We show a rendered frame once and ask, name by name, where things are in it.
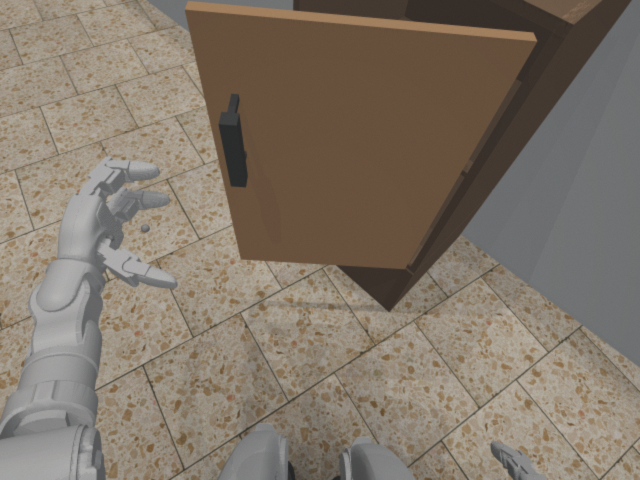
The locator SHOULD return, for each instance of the cupboard door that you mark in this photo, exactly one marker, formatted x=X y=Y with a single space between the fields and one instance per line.
x=355 y=128

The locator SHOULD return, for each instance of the robot right hand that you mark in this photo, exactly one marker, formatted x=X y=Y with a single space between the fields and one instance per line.
x=519 y=466

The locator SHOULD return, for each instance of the left robot upper arm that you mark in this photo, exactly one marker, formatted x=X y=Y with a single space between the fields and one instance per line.
x=68 y=453

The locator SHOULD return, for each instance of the left robot thigh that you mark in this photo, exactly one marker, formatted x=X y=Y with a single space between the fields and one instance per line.
x=260 y=455

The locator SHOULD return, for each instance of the robot left forearm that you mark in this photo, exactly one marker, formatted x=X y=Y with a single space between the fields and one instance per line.
x=57 y=384

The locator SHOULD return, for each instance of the robot left hand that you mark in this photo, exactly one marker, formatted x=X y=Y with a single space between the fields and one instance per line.
x=87 y=221

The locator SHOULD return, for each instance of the handle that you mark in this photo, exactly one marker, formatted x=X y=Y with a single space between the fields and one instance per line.
x=232 y=141

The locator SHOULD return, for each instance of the robot left shin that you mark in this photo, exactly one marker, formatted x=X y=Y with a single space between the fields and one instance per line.
x=265 y=427

